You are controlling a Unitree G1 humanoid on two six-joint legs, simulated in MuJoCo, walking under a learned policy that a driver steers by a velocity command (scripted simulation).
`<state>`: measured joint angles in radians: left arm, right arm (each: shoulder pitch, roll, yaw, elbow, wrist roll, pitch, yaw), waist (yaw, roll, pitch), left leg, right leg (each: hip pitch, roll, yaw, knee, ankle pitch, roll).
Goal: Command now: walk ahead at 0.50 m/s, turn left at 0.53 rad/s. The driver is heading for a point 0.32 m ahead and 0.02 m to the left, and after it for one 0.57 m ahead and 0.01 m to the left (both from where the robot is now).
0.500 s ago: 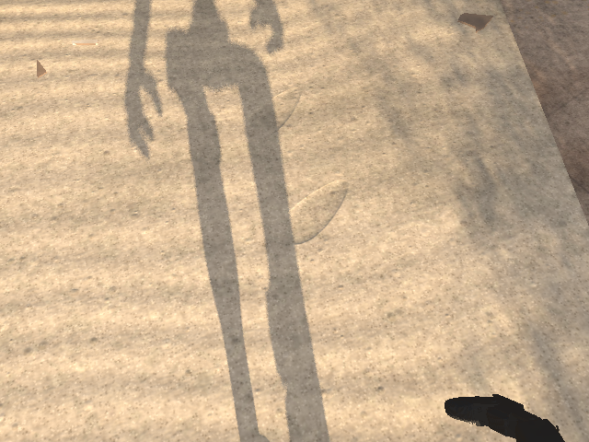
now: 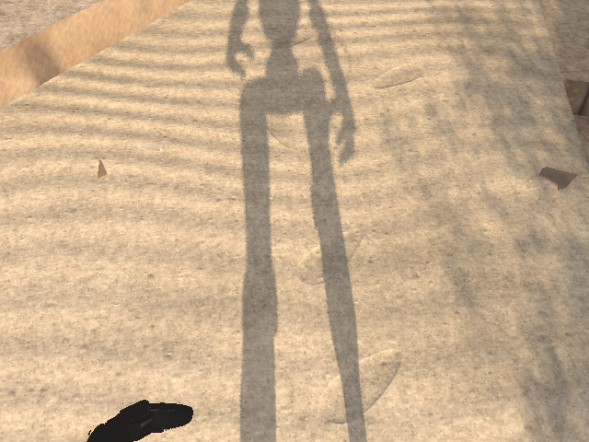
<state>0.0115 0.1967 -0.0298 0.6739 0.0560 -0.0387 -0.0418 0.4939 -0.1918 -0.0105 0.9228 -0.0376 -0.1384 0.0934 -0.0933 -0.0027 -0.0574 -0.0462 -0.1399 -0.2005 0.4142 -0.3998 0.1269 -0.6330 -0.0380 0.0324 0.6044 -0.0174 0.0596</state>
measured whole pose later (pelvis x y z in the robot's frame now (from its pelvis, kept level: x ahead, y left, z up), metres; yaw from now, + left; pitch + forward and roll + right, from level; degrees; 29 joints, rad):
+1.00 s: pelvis +0.48 +0.07 +0.00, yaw +13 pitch +1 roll +3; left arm 0.09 0.24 0.04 0.84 0.01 -0.04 -0.01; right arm 0.26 -0.25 -0.07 0.87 0.01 -0.06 -0.02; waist -0.04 -0.05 0.01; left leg -0.14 0.00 0.12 0.44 -0.33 -0.01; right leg -0.46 -0.05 0.01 0.53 0.00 -0.02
